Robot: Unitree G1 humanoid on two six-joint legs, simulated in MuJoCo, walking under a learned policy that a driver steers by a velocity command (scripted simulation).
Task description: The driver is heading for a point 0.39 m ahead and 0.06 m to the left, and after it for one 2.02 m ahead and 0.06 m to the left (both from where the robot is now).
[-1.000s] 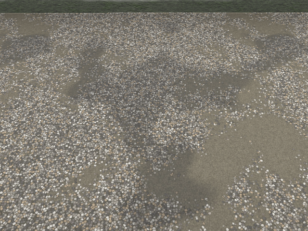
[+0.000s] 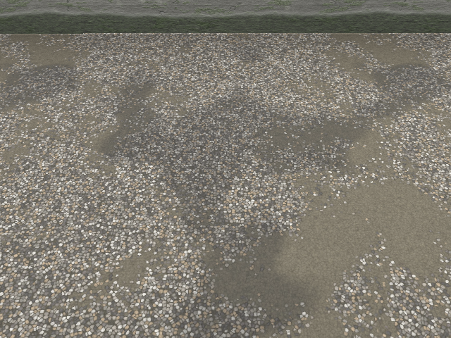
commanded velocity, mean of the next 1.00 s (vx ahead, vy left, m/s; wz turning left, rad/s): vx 0.46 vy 0.00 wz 0.00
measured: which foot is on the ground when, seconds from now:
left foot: down 0.00-1.00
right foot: down 0.00-1.00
